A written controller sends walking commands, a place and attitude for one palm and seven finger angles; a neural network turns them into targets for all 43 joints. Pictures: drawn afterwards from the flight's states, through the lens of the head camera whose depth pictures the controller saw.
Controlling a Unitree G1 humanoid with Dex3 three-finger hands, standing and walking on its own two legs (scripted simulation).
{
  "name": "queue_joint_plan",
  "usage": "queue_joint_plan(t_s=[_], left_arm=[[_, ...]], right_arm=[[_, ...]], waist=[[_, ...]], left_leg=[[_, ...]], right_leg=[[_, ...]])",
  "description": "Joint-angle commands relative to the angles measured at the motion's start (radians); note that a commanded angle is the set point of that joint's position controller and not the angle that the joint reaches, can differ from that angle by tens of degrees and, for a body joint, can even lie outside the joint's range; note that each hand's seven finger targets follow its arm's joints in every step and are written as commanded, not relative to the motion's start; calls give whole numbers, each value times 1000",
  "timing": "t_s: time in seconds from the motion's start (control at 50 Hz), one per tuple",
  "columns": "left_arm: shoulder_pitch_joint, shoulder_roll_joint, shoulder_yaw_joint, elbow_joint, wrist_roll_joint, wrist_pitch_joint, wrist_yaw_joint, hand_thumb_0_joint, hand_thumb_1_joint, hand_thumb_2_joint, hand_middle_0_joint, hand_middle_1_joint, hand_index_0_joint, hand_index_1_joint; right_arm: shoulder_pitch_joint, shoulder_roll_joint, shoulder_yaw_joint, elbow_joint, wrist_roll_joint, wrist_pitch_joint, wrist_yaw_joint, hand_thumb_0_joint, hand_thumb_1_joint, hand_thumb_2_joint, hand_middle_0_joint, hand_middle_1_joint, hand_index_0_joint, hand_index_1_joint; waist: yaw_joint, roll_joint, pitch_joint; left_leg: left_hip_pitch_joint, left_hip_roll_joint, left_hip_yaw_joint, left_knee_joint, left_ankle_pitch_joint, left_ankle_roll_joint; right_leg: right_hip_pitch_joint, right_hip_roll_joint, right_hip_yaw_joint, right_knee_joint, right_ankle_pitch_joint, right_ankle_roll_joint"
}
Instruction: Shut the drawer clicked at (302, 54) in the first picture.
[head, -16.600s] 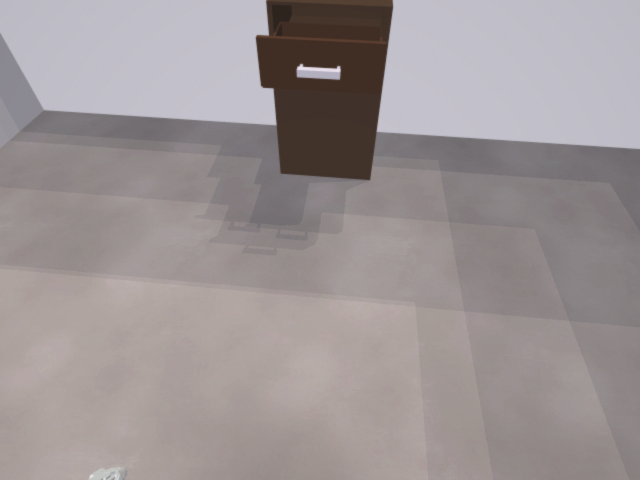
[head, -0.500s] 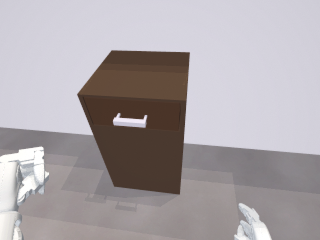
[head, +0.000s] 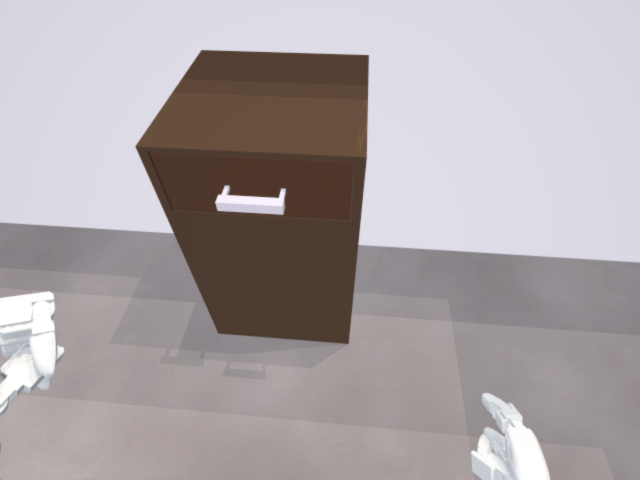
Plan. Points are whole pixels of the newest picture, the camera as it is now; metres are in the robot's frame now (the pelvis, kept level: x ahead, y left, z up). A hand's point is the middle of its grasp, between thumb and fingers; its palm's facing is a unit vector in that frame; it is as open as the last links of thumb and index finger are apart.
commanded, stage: step back with the hand held close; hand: left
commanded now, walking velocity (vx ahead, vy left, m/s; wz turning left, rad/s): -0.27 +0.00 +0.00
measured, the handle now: (252, 197) +0.65 +0.19 -0.07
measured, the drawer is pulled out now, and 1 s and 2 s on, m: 0.00 0.00 0.00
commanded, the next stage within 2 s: stop stepping back and stand still in 1.02 s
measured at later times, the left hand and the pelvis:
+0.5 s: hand (57, 391) +0.16 +0.22 +0.17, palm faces +0.38 -0.78 -0.49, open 3.2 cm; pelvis -0.04 -0.01 -0.01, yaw +1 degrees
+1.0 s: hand out of the picture +0.08 +0.22 +0.17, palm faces +0.31 -0.82 -0.49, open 3.2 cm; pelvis -0.11 -0.01 -0.01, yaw +3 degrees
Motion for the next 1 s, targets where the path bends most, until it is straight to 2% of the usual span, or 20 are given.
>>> queue_joint_plan(t_s=[0.0, 0.08, 0.16, 0.26, 0.3, 0.38, 0.44, 0.48, 0.54, 0.56, 0.6, 0.62, 0.64, 0.68, 0.72, 0.78, 0.82, 0.88, 0.94, 0.98], left_arm=[[-33, 153, 107, -212, 6, -67, 25, 0, 900, 900, -1400, -1600, -1400, -1600], [-36, 175, 127, -229, 7, -78, 32, 0, 900, 900, -1400, -1600, -1400, -1600], [-24, 163, 118, -238, 9, -94, 40, 0, 900, 900, -1400, -1600, -1400, -1600], [-5, 165, 139, -251, 24, -105, 40, 0, 900, 900, -1400, -1600, -1400, -1600], [-5, 173, 150, -259, 27, -108, 37, 0, 900, 900, -1400, -1600, -1400, -1600], [-28, 178, 146, -279, 18, -110, 28, 0, 900, 900, -1400, -1600, -1400, -1600], [-15, 187, 146, -259, 5, -111, 33, 0, 900, 900, -1400, -1600, -1400, -1600], [-9, 201, 152, -270, -9, -113, 43, 0, 900, 900, -1400, -1600, -1400, -1600], [23, 198, 155, -267, -11, -120, 52, 0, 900, 900, -1400, -1600, -1400, -1600], [18, 205, 162, -275, -2, -127, 53, 0, 900, 900, -1400, -1600, -1400, -1600], [24, 187, 177, -272, 26, -137, 49, 0, 900, 900, -1400, -1600, -1400, -1600], [22, 177, 179, -262, 35, -134, 45, 0, 900, 900, -1400, -1600, -1400, -1600], [14, 181, 172, -273, 34, -132, 39, 0, 900, 900, -1400, -1600, -1400, -1600], [18, 184, 183, -263, 32, -137, 29, 0, 900, 900, -1400, -1600, -1400, -1600], [33, 162, 143, -254, 13, -147, 13, 0, 900, 900, -1400, -1600, -1400, -1600], [-12, 206, 139, -311, -3, -166, 14, 0, 900, 900, -1400, -1600, -1400, -1600], [25, 210, 136, -299, -13, -155, 12, 0, 900, 900, -1400, -1600, -1400, -1600], [60, 244, 174, -285, -23, -148, 16, 0, 900, 900, -1400, -1600, -1400, -1600], [56, 238, 170, -242, -31, -138, 30, 0, 900, 900, -1400, -1600, -1400, -1600], [23, 218, 151, -246, -29, -134, 31, 0, 900, 900, -1400, -1600, -1400, -1600]], right_arm=[[-87, -135, -47, -163, 0, -61, -14, 0, -900, -900, 200, 300, 200, 300], [-75, -135, -50, -162, -4, -66, -11, 0, -900, -900, 200, 300, 200, 300], [-68, -137, -46, -159, -6, -71, -11, 0, -900, -900, 200, 300, 200, 300], [-77, -146, -53, -170, 1, -87, -15, 0, -900, -900, 200, 300, 200, 300], [-79, -140, -57, -171, 2, -95, -16, 0, -900, -900, 200, 300, 200, 300], [-62, -138, -64, -151, -7, -93, -8, 0, -900, -900, 200, 300, 200, 300], [-43, -122, -72, -133, -6, -74, 5, 0, -900, -900, 200, 300, 200, 300], [-43, -114, -73, -121, -8, -55, 8, 0, -900, -900, 200, 300, 200, 300], [-66, -121, -69, -118, -6, -38, 0, 0, -900, -900, 200, 300, 200, 300], [-78, -130, -69, -128, -6, -42, -7, 0, -900, -900, 200, 300, 200, 300], [-103, -155, -68, -149, -1, -66, -16, 0, -900, -900, 200, 300, 200, 300], [-108, -144, -71, -157, -1, -73, -19, 0, -900, -900, 200, 300, 200, 300], [-99, -139, -75, -156, -2, -81, -19, 0, -900, -900, 200, 300, 200, 300], [-101, -147, -81, -155, -8, -105, -17, 0, -900, -900, 200, 300, 200, 300], [-84, -143, -69, -119, -18, -115, -7, 0, -900, -900, 200, 300, 200, 300], [-51, -125, -61, -70, -32, -115, 1, 0, -900, -900, 200, 300, 200, 300], [-54, -111, -70, -84, -11, -101, 4, 0, -900, -900, 200, 300, 200, 300], [-77, -106, -74, -108, -4, -71, 0, 0, -900, -900, 200, 300, 200, 300], [-95, -99, -75, -100, 2, -47, 0, 0, -900, -900, 200, 300, 200, 300], [-103, -96, -63, -108, -5, -42, -3, 0, -900, -900, 200, 300, 200, 300]], waist=[[-9, 7, -66], [-13, -34, -77], [-18, 28, -71], [-7, 111, -92], [-6, 92, -96], [-15, -4, -127], [-23, -135, -141], [-29, -163, -161], [-35, -63, -139], [-36, 20, -120], [-27, 227, -101], [-12, 229, -103], [-12, 156, -108], [-5, 115, -99], [-17, 59, -75], [-39, 54, -272], [-39, -47, -333], [-37, -84, -260], [-35, -120, -124], [-41, -110, -63]], left_leg=[[-352, 101, -113, -187, -152, 38], [-322, 72, -104, -132, -203, 30], [-330, 90, -121, -168, -234, 35], [-543, 157, -180, -258, -274, 77], [-542, 155, -176, -231, -201, 75], [-444, 92, -111, -86, -139, 40], [-260, 25, -57, 83, -154, 3], [-136, 11, -42, 159, -127, -13], [-112, 53, -95, -13, -123, 7], [-211, 99, -143, -106, -208, 31], [-604, 264, -325, -368, -464, 114], [-660, 300, -348, -371, -435, 131], [-613, 292, -329, -313, -312, 130], [-589, 261, -276, -243, -264, 121], [-409, 183, -213, -146, -60, 75], [-17, 98, -66, -11, 411, 0], [85, 77, -31, 39, 435, -10], [30, 35, -30, 78, 181, -26], [51, 7, -53, 233, -16, -43], [56, 43, -90, 79, -5, -31]], right_leg=[[306, -1, 92, 4, 53, -18], [232, -22, 130, -83, -84, -31], [212, 0, 96, -73, -142, -22], [433, 66, 69, 151, 104, -1], [439, 69, 79, 184, 213, -1], [333, -8, 171, 84, 252, -30], [105, -118, 275, -138, -25, -85], [-23, -162, 270, -223, -169, -112], [-58, -72, 142, -148, -198, -57], [3, -15, 109, -80, -227, -29], [347, 129, 48, 274, -88, 11], [395, 145, 55, 364, -24, 11], [365, 144, 76, 359, -18, 4], [360, 140, 104, 276, -66, 2], [225, 98, 138, 95, 102, -22], [89, -4, 183, 12, 466, -25], [68, -13, 169, -37, 484, 8], [2, -64, 220, -141, 258, -47], [-243, -150, 268, -277, -144, -128], [-270, -96, 200, -229, -179, -99]])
